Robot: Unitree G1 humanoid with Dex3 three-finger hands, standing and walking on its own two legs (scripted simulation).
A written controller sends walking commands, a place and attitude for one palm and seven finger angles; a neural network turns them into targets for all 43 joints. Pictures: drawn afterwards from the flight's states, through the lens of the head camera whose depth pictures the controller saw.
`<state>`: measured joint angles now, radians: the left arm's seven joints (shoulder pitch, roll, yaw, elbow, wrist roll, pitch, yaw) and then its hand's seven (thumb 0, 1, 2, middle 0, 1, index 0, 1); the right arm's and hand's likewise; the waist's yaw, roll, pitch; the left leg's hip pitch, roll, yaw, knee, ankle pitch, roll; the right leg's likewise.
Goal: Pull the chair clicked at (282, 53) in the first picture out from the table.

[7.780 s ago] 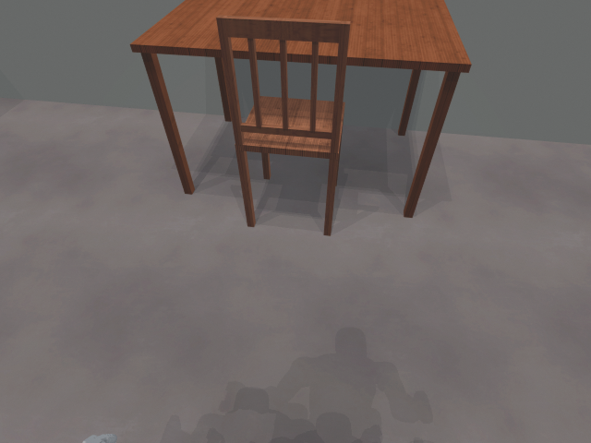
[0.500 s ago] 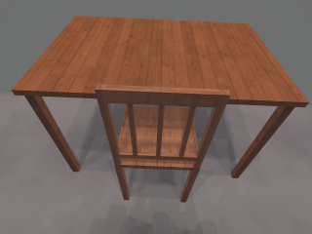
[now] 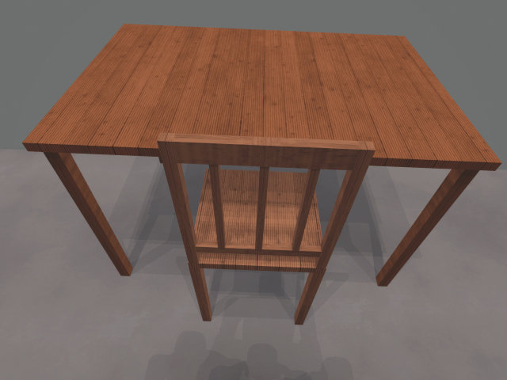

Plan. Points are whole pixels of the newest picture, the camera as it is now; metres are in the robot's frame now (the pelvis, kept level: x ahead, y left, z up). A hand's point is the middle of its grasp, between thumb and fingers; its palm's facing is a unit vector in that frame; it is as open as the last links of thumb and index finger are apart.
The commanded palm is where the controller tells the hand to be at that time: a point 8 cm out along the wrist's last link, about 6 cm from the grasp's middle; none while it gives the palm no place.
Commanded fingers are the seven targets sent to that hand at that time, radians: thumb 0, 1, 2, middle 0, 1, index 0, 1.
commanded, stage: look again from close up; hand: left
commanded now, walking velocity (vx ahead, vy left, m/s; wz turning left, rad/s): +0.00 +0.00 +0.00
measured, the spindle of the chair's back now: (261, 211) +0.49 +0.02 -0.08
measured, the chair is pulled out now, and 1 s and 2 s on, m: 0.00 0.00 0.00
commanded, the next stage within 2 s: raise the hand toward the chair's back in 0.24 s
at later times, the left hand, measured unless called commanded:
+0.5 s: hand out of the picture +0.10 +0.19 -0.09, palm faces +0.23 -0.95 -0.21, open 7.4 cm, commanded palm +0.10 +0.21 -0.07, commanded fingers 0.00 0.69 0.81 -0.18 -0.27 -0.18 -0.27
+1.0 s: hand out of the picture +0.14 +0.15 -0.06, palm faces +0.07 -0.99 -0.07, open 11.3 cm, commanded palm +0.12 +0.21 -0.06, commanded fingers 0.00 0.11 0.56 -0.12 -0.18 -0.12 -0.18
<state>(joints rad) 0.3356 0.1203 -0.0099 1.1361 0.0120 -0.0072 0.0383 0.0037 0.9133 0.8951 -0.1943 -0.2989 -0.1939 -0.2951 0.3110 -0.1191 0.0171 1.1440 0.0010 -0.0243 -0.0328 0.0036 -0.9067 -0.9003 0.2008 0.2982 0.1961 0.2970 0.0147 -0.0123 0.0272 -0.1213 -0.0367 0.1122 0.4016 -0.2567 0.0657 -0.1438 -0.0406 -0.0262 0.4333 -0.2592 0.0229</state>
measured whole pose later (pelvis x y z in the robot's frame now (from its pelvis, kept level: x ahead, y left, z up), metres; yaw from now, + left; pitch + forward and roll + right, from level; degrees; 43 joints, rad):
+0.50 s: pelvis -0.01 +0.00 -0.01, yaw +2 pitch +1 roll +1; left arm 0.52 0.20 -0.01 0.29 -0.13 0.00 0.13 0.06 0.95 0.88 -0.19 -0.29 -0.19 -0.29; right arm 0.40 -0.22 0.01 0.87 0.04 -0.25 -0.06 0.03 -0.93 -0.90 0.20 0.30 0.20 0.30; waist -0.03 0.01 -0.03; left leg -0.28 -0.05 0.09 0.57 -0.31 0.07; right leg -0.29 -0.07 -0.05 0.61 -0.33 0.02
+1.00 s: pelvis -0.06 -0.06 -0.11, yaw +4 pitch +15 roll -2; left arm 0.38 0.23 0.15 0.03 -0.27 -0.51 -0.30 0.01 0.33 0.65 -0.13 -0.21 -0.13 -0.21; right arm 0.15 -0.21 0.03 0.52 0.02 -0.23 -0.04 0.01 -0.90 -0.90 0.20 0.30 0.20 0.30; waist 0.05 0.03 -0.14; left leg -1.00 0.04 -0.04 1.26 -0.53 -0.01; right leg -0.94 -0.01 -0.17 1.22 -0.54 -0.08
